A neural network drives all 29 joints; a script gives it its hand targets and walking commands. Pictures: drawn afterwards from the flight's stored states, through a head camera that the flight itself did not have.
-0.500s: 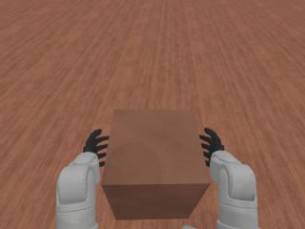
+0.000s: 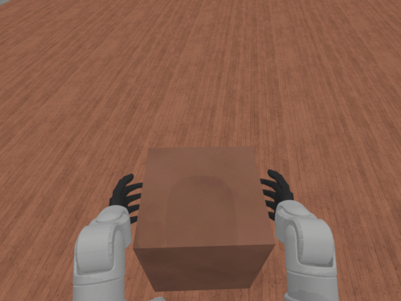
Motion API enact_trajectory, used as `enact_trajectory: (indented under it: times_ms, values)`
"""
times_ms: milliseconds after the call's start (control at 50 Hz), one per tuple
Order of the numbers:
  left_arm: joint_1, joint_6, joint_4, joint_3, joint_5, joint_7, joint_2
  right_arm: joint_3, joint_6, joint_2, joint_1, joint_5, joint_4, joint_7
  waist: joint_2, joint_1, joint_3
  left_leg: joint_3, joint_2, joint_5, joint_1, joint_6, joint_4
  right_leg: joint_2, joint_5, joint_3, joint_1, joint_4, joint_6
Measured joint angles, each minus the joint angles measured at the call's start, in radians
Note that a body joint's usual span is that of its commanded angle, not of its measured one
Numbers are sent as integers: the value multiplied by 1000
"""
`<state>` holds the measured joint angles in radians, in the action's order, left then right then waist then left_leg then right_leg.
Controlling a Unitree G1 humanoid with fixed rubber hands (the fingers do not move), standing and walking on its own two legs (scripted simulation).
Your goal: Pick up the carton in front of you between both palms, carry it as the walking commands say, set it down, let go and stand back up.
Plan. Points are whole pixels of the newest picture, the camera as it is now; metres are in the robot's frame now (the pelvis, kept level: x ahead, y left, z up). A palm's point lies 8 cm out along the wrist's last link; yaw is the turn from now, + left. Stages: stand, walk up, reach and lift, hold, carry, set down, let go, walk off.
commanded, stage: carry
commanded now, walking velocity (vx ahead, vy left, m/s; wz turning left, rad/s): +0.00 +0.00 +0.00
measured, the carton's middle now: (201, 221) +0.28 +0.01 -0.01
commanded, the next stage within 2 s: hold in 1.66 s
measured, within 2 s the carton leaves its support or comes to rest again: neither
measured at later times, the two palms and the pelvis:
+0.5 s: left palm (136, 159) +0.41 +0.16 +0.05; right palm (266, 163) +0.39 -0.14 +0.05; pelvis +0.13 +0.02 -0.02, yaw -3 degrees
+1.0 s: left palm (141, 172) +0.39 +0.15 +0.02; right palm (269, 175) +0.37 -0.15 +0.02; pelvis +0.09 +0.02 -0.02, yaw -4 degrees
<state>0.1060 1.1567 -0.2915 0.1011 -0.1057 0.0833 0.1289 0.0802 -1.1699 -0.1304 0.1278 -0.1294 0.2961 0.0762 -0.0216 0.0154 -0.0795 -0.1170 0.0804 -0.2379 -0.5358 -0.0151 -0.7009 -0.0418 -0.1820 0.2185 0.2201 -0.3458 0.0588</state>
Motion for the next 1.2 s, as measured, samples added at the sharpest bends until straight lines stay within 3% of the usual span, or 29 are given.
enact_trajectory:
  times_ms: [100, 120, 160, 220, 400, 640, 920, 1200]
  values:
    - [11, 22, -47, -13, -2, 0, 1, 4, -22, 0, -1, 5, 61, 1, -7, -11, -36, -51, -6, 221, 109, -7, 237, 10, -121, -10, -68, -77, -34]
    - [18, 28, -50, -11, -4, -1, 1, 7, -26, 0, 4, 6, 63, 1, -7, -13, -47, -59, -5, 230, 142, 8, 267, 13, -156, -14, -73, -111, -42]
    - [38, 46, -39, 5, -9, -2, 2, 8, -27, -2, 19, 5, 37, 1, 40, -15, -63, -79, -27, 133, 161, 48, 242, -18, -190, -31, -71, -166, -63]
    - [51, 72, -23, 19, -21, -2, 2, 18, -38, -5, 46, 8, -10, -1, 73, -13, -77, -101, -38, 72, 175, 59, 219, -35, -225, -53, -87, -168, -85]
    - [54, 13, 67, 11, -41, -9, 4, 32, 23, -3, 34, -8, -85, -16, 46, -22, -66, -113, -28, 17, 162, 59, 166, -33, -228, -67, -95, -158, -97]
    - [5, -205, 213, -6, -82, -43, 0, 14, 231, 2, -17, -52, -219, -41, 38, -20, -56, -108, -15, -17, 153, 48, 121, -25, -271, -65, -103, -171, -78]
    - [126, -465, 549, 93, -156, -66, 16, 118, 488, -15, 105, -134, -551, -70, 30, -14, -32, -106, -1, 45, 164, 48, 156, -8, -240, -65, -91, -183, -57]
    - [104, -418, 480, 68, -141, -60, 12, 97, 445, -12, 86, -112, -488, -65, 29, -18, -30, -103, 12, 87, 151, 46, 181, 7, -215, -64, -64, -187, -45]
